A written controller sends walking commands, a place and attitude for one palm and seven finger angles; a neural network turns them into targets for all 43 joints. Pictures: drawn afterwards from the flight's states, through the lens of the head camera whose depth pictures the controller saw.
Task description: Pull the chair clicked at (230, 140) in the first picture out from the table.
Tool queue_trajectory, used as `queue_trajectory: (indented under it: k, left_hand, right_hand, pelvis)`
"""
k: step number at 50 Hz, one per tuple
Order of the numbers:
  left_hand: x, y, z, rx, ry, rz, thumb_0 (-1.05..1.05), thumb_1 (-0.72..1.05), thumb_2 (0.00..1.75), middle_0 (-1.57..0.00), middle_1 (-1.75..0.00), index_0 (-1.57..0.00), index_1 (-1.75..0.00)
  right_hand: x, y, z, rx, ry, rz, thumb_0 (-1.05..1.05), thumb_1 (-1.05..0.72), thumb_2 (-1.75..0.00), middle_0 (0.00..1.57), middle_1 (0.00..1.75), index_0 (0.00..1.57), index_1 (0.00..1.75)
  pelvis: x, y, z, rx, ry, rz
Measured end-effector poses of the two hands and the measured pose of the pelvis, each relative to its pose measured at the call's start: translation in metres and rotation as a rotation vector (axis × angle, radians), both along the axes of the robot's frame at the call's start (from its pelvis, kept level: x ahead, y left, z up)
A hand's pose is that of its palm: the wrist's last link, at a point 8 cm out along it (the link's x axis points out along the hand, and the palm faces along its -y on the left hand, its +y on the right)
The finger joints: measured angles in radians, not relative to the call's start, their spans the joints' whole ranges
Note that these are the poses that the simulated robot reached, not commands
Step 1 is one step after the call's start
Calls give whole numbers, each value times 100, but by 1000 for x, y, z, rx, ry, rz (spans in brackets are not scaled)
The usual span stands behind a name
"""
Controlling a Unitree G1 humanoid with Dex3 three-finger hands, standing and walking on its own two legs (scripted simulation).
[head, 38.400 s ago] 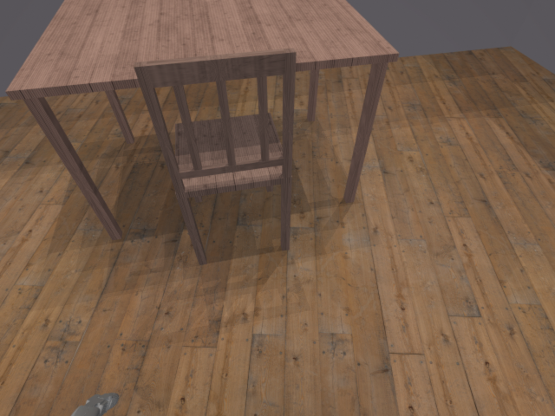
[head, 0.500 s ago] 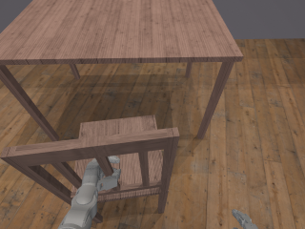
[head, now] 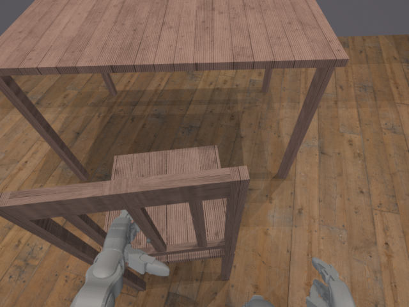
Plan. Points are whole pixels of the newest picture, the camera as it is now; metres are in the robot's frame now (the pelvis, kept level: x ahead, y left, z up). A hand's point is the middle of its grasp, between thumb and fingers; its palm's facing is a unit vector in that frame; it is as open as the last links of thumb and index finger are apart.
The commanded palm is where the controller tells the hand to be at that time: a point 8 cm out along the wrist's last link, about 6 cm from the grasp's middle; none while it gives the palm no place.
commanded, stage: open the thumb and straighten the fingers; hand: left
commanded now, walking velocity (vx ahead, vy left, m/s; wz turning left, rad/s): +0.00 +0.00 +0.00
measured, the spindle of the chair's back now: (150, 230) +0.29 +0.13 -0.06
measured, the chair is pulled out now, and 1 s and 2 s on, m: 0.32 0.32 0.32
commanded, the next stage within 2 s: draw the fingers out of the gap in 0.10 s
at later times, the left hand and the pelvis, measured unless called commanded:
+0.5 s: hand (135, 274) +0.20 +0.15 -0.05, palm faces -0.03 -0.99 -0.15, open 17.4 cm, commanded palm +0.18 +0.19 -0.02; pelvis +0.01 +0.02 -0.01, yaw +1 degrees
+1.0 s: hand out of the picture +0.13 +0.13 -0.04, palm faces -0.02 -0.99 -0.15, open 17.4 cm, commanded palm +0.10 +0.18 -0.02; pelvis +0.00 +0.02 -0.03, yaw +1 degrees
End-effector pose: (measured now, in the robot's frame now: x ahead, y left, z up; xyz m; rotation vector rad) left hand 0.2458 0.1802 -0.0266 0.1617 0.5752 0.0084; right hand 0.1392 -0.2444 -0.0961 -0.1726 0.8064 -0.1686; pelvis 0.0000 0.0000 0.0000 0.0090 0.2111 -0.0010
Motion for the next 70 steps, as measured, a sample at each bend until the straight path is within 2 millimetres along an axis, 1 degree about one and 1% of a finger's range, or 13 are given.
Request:
queue_trajectory:
  k: [3, 6, 13, 17, 25, 37, 44, 48, 55, 59, 63, 67, 70]
  left_hand:
    - [-3, 2, -3, -4, 11, 0, -1, -52, 21, -10, -29, -10, -30]
    - [-4, 6, -2, -4, 2, 5, -1, -53, 20, -6, -17, -6, -18]
    - [-8, 16, -2, -3, -3, 4, -1, -53, 20, -2, -4, -2, -5]
    - [-26, 19, -6, -13, 34, -5, -1, -53, 20, -1, -2, -1, -2]
    - [-64, 18, -2, -4, 35, 12, -1, -53, 20, -1, 0, -1, -1]
    - [-101, 12, 3, -3, 39, 13, -1, -53, 20, -1, 0, -1, -1]
    - [-117, 8, 5, -2, 42, 17, -1, -53, 20, 0, 0, -1, 0]
    - [-124, 4, 6, -8, 47, 17, -1, -53, 20, 0, 0, -1, -1]
    - [-141, 7, 5, 9, 81, 36, -1, -53, 20, 0, 0, -1, -1]
    - [-140, 8, 18, -78, -35, 86, -1, -53, 20, 0, 0, -1, -1]
    - [-130, 19, 43, -88, -229, 106, -1, -53, 20, -1, 0, -1, -1]
    - [-124, 28, 65, -67, -406, 83, -1, -54, 20, 0, 0, 0, 0]
    - [-123, 30, 72, -71, -482, 30, -1, -54, 20, 0, 0, 0, 0]
  right_hand:
    - [4, -1, 1, -14, -11, 1, 1, -90, -90, 20, 30, 20, 30]
    - [7, -2, 3, -31, -22, 2, 1, -90, -90, 20, 30, 20, 30]
    - [12, 0, 6, -50, -41, 2, 1, -90, -90, 20, 30, 20, 30]
    - [14, 5, 9, -47, -60, -4, 1, -90, -90, 20, 30, 20, 30]
    - [24, 22, 12, -44, -108, 15, 1, -90, -90, 20, 30, 20, 30]
    - [38, 44, 11, -16, -177, 50, 1, -90, -90, 20, 30, 20, 30]
    - [40, 45, 12, -20, -206, 55, 1, -90, -90, 20, 30, 20, 30]
    - [38, 41, 12, -27, -209, 45, 1, -90, -90, 20, 30, 20, 30]
    - [36, 34, 11, -34, -206, 21, 1, -90, -90, 20, 30, 20, 30]
    - [36, 30, 8, -40, -220, 21, 1, -90, -90, 20, 30, 20, 30]
    - [35, 29, 1, -31, -213, 21, 1, -90, -90, 20, 30, 20, 30]
    - [34, 29, -6, -2, -209, 19, 1, -90, -90, 20, 30, 20, 30]
    - [34, 30, -12, 22, -206, 18, 1, -90, -90, 20, 30, 20, 30]
  pelvis:
    - [1, 1, -2, -3, 5, 3]
    - [2, 2, -4, -7, 10, 8]
    - [5, 7, -7, -15, 23, 11]
    - [7, 11, -9, -19, 29, 9]
    - [9, 18, -14, -28, 33, 18]
    - [3, 24, -24, -34, 35, 26]
    - [0, 23, -29, -35, 34, 29]
    - [-1, 22, -30, -34, 36, 28]
    - [-1, 18, -33, -34, 41, 27]
    - [-4, 15, -36, -36, 48, 32]
    - [-6, 12, -39, -38, 46, 37]
    - [-9, 10, -42, -37, 46, 36]
    - [-13, 9, -44, -36, 45, 32]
